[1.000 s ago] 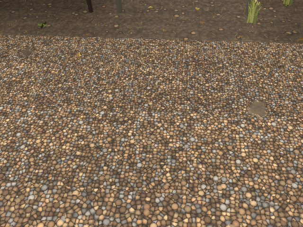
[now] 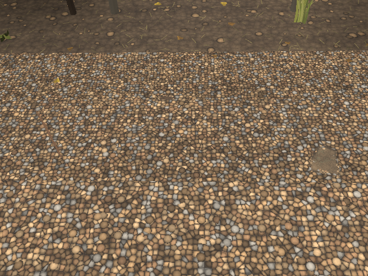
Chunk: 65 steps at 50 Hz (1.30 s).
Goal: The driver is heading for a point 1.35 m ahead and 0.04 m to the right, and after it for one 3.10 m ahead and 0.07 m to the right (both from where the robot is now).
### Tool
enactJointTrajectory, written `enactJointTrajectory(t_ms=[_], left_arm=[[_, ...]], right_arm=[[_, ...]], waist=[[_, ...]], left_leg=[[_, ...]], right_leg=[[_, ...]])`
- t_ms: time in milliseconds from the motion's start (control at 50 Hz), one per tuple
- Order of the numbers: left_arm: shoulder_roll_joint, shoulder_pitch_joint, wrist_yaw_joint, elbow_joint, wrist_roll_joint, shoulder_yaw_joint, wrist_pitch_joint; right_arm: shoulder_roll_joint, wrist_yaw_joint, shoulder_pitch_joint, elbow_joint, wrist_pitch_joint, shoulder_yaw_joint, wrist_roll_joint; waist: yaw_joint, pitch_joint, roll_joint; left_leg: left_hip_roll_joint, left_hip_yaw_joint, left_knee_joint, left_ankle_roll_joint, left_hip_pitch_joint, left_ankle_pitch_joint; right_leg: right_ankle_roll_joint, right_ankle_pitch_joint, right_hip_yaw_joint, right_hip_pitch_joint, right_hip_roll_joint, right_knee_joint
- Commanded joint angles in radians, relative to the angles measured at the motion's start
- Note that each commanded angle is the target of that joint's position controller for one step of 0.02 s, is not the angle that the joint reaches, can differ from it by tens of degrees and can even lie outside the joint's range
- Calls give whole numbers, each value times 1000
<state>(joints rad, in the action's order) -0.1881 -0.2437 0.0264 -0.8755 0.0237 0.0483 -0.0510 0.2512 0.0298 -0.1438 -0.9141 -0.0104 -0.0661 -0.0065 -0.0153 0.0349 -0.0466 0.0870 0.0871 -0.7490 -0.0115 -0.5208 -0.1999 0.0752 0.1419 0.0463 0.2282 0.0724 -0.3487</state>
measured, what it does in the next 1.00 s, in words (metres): steps on the spot: left foot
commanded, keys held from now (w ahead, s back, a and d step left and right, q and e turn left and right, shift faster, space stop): no key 0.78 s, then w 0.22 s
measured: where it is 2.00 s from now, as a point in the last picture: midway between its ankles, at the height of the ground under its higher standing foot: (199, 244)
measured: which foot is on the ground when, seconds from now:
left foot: up 0.00-0.08, down 0.10-1.00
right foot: down 0.00-1.00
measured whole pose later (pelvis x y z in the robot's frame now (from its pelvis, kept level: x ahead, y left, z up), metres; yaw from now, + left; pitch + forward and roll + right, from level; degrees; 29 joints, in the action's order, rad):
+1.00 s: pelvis +0.07 +0.05 +0.00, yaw +1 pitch +0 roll +0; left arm -0.22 -0.36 -0.03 -1.07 -0.02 0.05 0.01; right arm 0.23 0.02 -0.27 -1.07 0.00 -0.05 0.02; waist -0.02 -0.04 0.01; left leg 0.00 -0.02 -0.58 0.07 -0.26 -0.37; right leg 0.04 0.27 0.00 0.10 -0.01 -0.35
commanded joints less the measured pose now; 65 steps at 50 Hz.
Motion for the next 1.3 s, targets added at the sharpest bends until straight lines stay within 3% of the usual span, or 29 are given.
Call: enactJointTrajectory(t_ms=[20, 60, 80, 100, 120, 140, 160, 200, 360, 780, 800, 860, 900, 940, 980, 1020, 1040, 1060, 1080, 1100, 1120, 1140, 1180, 1200, 1220, 1240, 1260, 1280, 1300], left_arm=[[-113, 87, -6, 43, -4, 12, 3], [-98, 96, -8, 21, -10, 0, 16], [-89, 78, -9, 2, -18, -5, 22], [-85, 36, -13, -16, -19, -6, 27], [-108, -7, -19, -18, -23, 1, 29], [-97, -69, -27, -34, -26, 1, 35], [-99, -42, -34, -36, -22, -4, 44], [-94, 13, -45, -34, -24, -6, 62], [-104, 28, -45, -76, -27, -5, 79], [-109, -54, -56, -178, -24, -23, 78], [-101, -72, -57, -188, -24, -25, 78], [-152, -74, -64, -173, -35, -5, 75], [-172, -105, -63, -167, -42, 7, 60], [-210, -139, -61, -174, -48, 27, 49], [-197, -116, -59, -160, -46, 32, 49], [-193, -29, -53, -130, -62, 33, 51], [-183, -6, -51, -120, -68, 31, 49], [-157, 16, -49, -107, -69, 23, 41], [-107, 46, -39, -83, -56, 6, 24], [-76, 47, -40, -38, -55, 3, -2], [-124, 56, -39, -34, -66, 16, -20], [-152, 31, -31, -39, -74, 22, -29], [-151, 4, -24, -60, -60, 33, -30], [-155, 17, -24, -57, -55, 38, -29], [-140, 60, -25, -44, -50, 33, -33], [-130, 82, -16, -54, -50, 35, -38], [-121, 98, -12, -45, -51, 34, -38], [-134, 191, -7, -2, -72, 46, -48], [-128, 244, -1, 18, -70, 43, -54]], right_arm=[[38, -7, -101, 12, -24, -4, -1], [36, -7, -90, 17, -26, 0, -9], [37, -8, -99, 14, -23, 1, -18], [65, -9, -98, 16, -20, -2, -23], [121, -7, -91, 17, -20, -14, -6], [147, -6, -57, 5, -24, -22, 16], [103, -11, -41, 5, -24, -15, 23], [52, -14, -35, -9, -20, -1, 13], [53, -2, -55, -60, -14, 2, 13], [57, 11, -71, -121, -34, 18, 11], [50, 12, -86, -130, -35, 21, 12], [84, 17, -80, -123, -29, 6, 22], [62, 10, -58, -108, -6, 7, 19], [30, -6, -52, -103, 21, 9, 16], [40, -18, -77, -104, 43, 4, 29], [16, -20, -170, -132, 61, 6, 37], [17, -19, -235, -158, 68, 2, 32], [44, -18, -321, -184, 72, -9, 26], [100, -21, -462, -212, 75, -29, 24], [211, -40, -530, -212, 91, -47, 21], [157, -41, -451, -185, 114, -25, 18], [91, -42, -366, -148, 128, -6, 20], [71, -51, -294, -109, 120, 6, 23], [65, -43, -285, -102, 114, 12, 29], [78, -30, -300, -100, 114, 11, 25], [75, -18, -382, -125, 117, 12, 9], [85, -9, -412, -130, 117, 12, 8], [77, 6, -461, -152, 129, 15, 11], [85, 14, -485, -155, 134, 14, 12]], waist=[[61, -152, 136], [67, -115, 135], [74, -102, 125], [53, -94, 92], [5, -67, 30], [-43, -53, -91], [-21, -34, -95], [-5, -34, -38], [11, -87, 27], [14, -4, 42], [14, -22, 44], [5, 51, 67], [-11, 94, 111], [-15, 74, 194], [10, 80, 179], [76, 101, 188], [101, 103, 173], [129, 83, 111], [170, 14, -85], [158, 0, -256], [105, 67, -137], [63, 87, -59], [24, 72, 4], [24, 72, 8], [35, 66, 7], [56, 38, 30], [58, 38, 17], [70, 69, -26], [88, 82, -44]], left_leg=[[-17, -35, 54, -6, 264, 35], [-20, -47, 174, 2, 307, 34], [-16, -46, 271, 12, 349, 116], [14, -12, 323, 27, 373, 261], [37, 1, 312, 52, 382, 379], [28, 3, 311, 83, 347, 317], [17, 12, 351, 86, 296, 212], [3, 12, 385, 70, 286, 193], [-19, -10, 387, 81, 399, 336], [-51, -31, 466, 66, 387, 150], [-59, -37, 476, 66, 394, 52], [-106, -70, 427, 87, 274, -356], [-117, -89, 353, 90, 193, -339], [-116, -139, 175, 76, 149, -168], [-76, -121, 75, 87, 160, -184], [-85, -147, 204, 110, 310, -185], [-108, -159, 263, 110, 412, -153], [-79, -97, 325, 120, 514, -142], [92, 167, 469, 181, 671, -193], [275, 562, 599, 334, 730, -326], [311, 582, 591, 370, 651, -317], [268, 465, 582, 333, 619, -227], [212, 306, 598, 267, 579, -85], [186, 229, 609, 247, 537, 30], [160, 171, 602, 229, 536, 151], [158, 149, 564, 236, 572, 209], [154, 124, 553, 233, 582, 255], [142, 122, 559, 202, 661, 166], [152, 130, 555, 197, 683, 148]], right_leg=[[126, -587, -96, 26, -244, 67], [115, -440, -114, 16, -237, 45], [87, -342, -117, 12, -216, 26], [48, -214, -117, -2, -178, 3], [35, -101, -110, 27, -123, -27], [17, -12, -88, 34, -86, -13], [4, 24, -68, 4, -78, -15], [-4, -7, -58, -29, -88, -18], [-18, -148, -61, -91, -111, 2], [-32, -10, -57, -55, -113, 88], [-29, 81, -53, -60, -107, 101], [20, 497, -94, 2, -112, 127], [66, 580, -194, 1, -182, 176], [131, 561, -338, -60, -310, 239], [149, 523, -369, -10, -359, 252], [116, 480, -279, 109, -305, 197], [98, 437, -224, 174, -257, 124], [73, 356, -165, 243, -208, -10], [24, 237, -44, 369, -101, -367], [10, 407, -35, 583, -8, -626], [24, 390, -139, 658, -88, -772], [33, 281, -167, 665, -133, -802], [24, 155, -138, 628, -197, -765], [3, 107, -130, 585, -209, -710], [-15, 54, -109, 571, -202, -656], [-33, -35, -97, 583, -188, -663], [-43, -81, -94, 609, -183, -635], [-38, -122, -137, 706, -191, -544], [-37, -171, -134, 749, -188, -488]])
